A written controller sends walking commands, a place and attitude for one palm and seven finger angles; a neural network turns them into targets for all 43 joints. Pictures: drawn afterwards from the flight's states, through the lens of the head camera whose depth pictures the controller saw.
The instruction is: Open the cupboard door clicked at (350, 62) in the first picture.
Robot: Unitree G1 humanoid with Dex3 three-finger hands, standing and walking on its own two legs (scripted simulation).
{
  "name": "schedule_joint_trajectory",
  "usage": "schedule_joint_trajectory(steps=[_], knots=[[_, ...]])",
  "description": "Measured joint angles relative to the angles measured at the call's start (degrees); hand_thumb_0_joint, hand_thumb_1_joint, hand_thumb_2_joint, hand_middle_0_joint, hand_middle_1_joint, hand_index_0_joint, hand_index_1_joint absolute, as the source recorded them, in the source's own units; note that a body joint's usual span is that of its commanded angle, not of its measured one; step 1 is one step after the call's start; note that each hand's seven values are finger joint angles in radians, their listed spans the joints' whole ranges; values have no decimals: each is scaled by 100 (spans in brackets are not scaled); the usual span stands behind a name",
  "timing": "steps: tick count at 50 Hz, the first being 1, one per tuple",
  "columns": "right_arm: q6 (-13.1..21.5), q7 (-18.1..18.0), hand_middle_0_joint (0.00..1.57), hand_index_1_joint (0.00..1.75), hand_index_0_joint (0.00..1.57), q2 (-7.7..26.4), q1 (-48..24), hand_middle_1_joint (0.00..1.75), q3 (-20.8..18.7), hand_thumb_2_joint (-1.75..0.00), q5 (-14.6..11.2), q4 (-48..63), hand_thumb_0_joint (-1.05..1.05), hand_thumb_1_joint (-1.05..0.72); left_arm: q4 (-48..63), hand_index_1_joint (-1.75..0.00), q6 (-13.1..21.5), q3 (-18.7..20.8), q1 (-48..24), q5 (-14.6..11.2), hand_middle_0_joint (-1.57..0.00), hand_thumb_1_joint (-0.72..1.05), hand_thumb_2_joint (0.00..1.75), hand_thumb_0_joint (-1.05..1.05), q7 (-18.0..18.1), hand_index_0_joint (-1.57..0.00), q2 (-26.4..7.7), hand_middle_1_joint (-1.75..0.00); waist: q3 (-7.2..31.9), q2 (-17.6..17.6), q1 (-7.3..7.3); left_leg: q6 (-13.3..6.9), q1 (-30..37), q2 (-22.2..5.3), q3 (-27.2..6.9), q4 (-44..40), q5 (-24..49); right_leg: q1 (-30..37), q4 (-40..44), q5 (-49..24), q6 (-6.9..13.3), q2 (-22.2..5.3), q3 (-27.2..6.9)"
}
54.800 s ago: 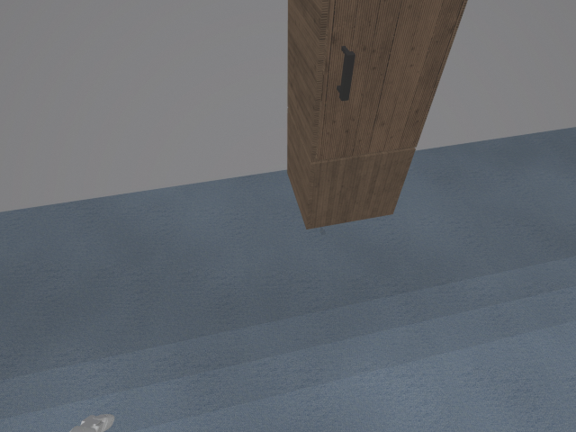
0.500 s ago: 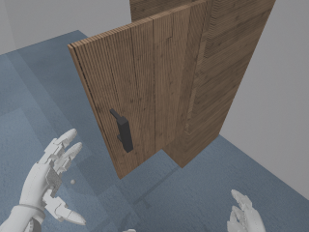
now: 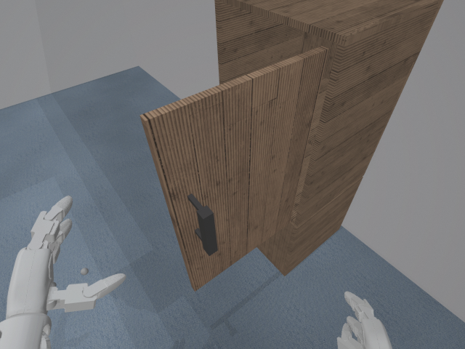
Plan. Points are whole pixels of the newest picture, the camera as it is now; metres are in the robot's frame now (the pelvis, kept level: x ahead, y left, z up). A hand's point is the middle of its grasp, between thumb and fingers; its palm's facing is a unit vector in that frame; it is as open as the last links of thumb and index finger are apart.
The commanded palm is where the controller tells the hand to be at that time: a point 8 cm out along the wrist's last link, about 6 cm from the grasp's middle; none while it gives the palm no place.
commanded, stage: draw the hand back to the body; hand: left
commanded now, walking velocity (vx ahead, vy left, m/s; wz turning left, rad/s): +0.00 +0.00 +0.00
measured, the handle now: (202, 224) +0.35 +0.11 +0.00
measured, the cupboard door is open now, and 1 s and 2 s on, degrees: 89 89 89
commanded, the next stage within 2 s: step back with the hand held close in 0.72 s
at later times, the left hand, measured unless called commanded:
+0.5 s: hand (55, 238) +0.20 +0.26 +0.17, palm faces +0.46 -0.79 -0.41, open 7.8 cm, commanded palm +0.15 +0.29 +0.18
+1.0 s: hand (58, 243) +0.20 +0.25 +0.17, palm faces +0.41 -0.78 -0.47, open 7.4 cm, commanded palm +0.14 +0.28 +0.19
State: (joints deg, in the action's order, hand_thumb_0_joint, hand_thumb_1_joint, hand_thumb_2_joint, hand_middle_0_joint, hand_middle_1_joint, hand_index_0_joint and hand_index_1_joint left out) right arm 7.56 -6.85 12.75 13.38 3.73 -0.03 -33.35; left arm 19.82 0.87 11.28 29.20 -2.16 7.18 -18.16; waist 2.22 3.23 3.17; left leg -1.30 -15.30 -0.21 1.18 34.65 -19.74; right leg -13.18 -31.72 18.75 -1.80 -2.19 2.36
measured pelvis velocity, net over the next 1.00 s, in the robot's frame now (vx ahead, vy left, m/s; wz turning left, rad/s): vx -0.01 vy -0.02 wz -0.03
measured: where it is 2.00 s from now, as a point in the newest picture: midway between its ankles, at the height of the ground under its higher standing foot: outside the picture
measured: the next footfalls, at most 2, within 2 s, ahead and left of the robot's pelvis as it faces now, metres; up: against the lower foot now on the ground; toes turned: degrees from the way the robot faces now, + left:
none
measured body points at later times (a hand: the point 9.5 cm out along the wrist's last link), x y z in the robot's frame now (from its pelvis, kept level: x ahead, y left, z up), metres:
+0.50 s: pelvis +0.01 -0.01 +0.01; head -0.01 -0.03 +0.46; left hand +0.17 +0.30 +0.19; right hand +0.20 -0.23 -0.07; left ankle -0.01 +0.10 -0.73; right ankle -0.02 -0.14 -0.73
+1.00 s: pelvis -0.01 -0.02 +0.01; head -0.01 -0.03 +0.46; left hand +0.17 +0.28 +0.20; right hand +0.17 -0.25 -0.07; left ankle -0.01 +0.10 -0.73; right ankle -0.02 -0.14 -0.73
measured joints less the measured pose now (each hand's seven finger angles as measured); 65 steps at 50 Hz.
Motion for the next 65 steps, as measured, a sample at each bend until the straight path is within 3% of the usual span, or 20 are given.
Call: schedule_joint_trajectory(steps=[9, 20, 26, 43, 48, 53, 65], knots=[[-26, 149, 20, 30, 20, -2, -149, 30, -69, -90, 59, -167, 1, -90, 208, -30, 42, 336, -74, 10, -19, 32, 65, 0, -13, -19, -64, -30, -128, 20, 52, -9, 684, 38, 91, -708, 232, 632, 665, -239, -28, -21, -75], [-161, 216, 20, 30, 20, 28, -283, 30, -188, -90, 75, -264, 1, -91, 275, -30, 166, 855, -340, -55, -20, 69, 81, 1, -39, -20, -169, -30, -228, 52, 121, 43, 1014, -13, 112, -1069, 398, 935, 999, -400, 22, 39, -89], [-199, 224, 20, 30, 20, 51, -279, 30, -235, -90, 78, -305, 1, -91, 154, -30, 195, 799, -362, -64, -21, 82, 87, 1, -67, -20, -48, -30, -288, 77, 114, 77, 1077, -49, 113, -1164, 472, 978, 1059, -456, 61, 78, -90], [-76, 168, 20, 30, 20, 43, -248, 30, -307, -90, 83, -478, 1, -91, 30, -30, 324, 786, -351, -75, -21, 89, 90, 1, -100, -21, -66, -30, -387, 83, 88, 166, 1163, -170, 99, -1242, 580, 1072, 1169, -579, 158, 202, -77], [-307, 187, 20, 30, 20, 84, -369, 30, -279, -90, 65, -275, 1, -91, 184, -30, 649, 1046, -201, -19, -21, 89, 90, 1, -103, -21, -179, -30, -269, 105, -86, 154, 702, -233, 69, -1019, 552, 740, 1219, -697, 151, 262, -53], [-534, 147, 20, 30, 20, 151, -479, 30, -381, -90, 38, -76, 1, -91, 308, -30, 728, 1022, 59, -6, -21, 89, 90, 1, -98, -21, -304, -30, -303, 57, -199, 88, 428, -169, 179, -1024, 644, 394, 1148, -790, 77, 194, -161], [-750, 127, 20, 30, 20, 30, -409, 30, -412, -90, -28, 207, 1, -91, 807, -30, 758, 1159, 284, 26, -21, 89, 90, 1, 24, -21, -638, -30, -488, -321, -281, -95, -21, -14, 330, -751, 787, -154, 730, -903, -82, 27, -317]])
